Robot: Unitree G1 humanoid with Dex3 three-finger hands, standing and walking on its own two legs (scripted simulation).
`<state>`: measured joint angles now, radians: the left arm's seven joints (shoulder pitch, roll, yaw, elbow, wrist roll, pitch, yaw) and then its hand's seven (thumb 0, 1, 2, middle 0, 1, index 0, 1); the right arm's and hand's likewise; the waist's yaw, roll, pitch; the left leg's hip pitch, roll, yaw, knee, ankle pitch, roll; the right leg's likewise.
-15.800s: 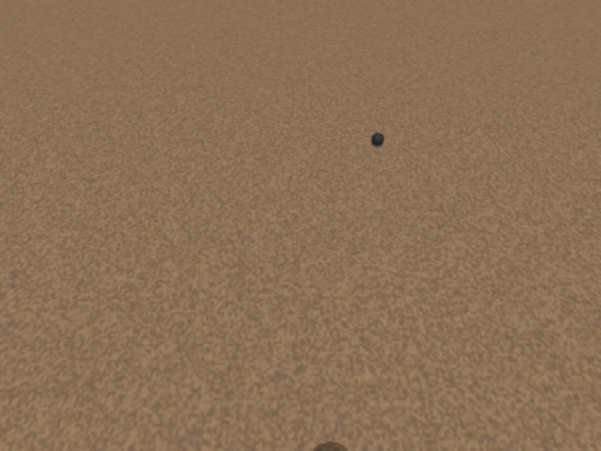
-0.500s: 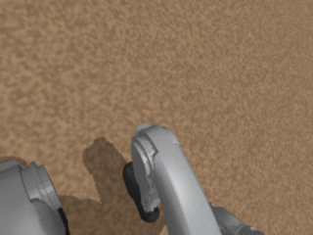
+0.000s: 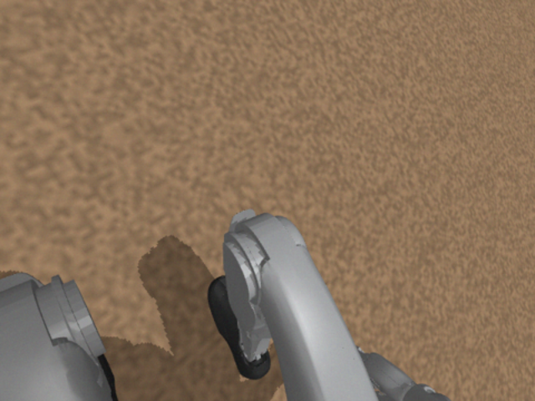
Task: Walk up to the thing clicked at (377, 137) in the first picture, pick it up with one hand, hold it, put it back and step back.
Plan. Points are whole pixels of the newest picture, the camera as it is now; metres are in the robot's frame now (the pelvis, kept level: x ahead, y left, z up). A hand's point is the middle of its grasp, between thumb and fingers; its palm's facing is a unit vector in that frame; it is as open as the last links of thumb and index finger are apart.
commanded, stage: close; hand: left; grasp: from above
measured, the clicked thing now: out of the picture +0.42 +0.34 -0.27
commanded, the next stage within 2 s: settle in 0.74 s
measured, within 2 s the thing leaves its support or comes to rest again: leaves its support in 1.18 s
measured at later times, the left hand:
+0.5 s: hand out of the picture +0.41 +0.33 -0.24, palm faces -0.41 -0.17 -0.89, open 8.7 cm
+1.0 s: hand out of the picture +0.42 +0.33 -0.24, palm faces -0.41 -0.18 -0.89, open 8.6 cm
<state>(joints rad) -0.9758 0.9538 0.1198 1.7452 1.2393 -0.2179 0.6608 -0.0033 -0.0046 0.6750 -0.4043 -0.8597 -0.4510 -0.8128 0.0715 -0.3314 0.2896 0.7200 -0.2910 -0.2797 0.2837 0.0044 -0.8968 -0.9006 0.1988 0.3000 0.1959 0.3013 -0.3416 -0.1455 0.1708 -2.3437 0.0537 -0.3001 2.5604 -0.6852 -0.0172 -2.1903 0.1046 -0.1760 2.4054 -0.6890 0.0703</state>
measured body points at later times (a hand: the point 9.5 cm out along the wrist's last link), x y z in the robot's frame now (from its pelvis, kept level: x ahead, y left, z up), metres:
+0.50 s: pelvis +0.00 +0.00 +0.00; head +0.26 +0.13 +0.34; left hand +0.43 +0.34 -0.19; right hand +0.07 -0.25 -0.06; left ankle +0.07 +0.14 -0.26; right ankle +0.11 -0.12 -0.26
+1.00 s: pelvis +0.00 +0.00 +0.00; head +0.26 +0.13 +0.34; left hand +0.44 +0.34 -0.19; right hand +0.07 -0.24 -0.06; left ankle +0.07 +0.14 -0.26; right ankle +0.11 -0.12 -0.26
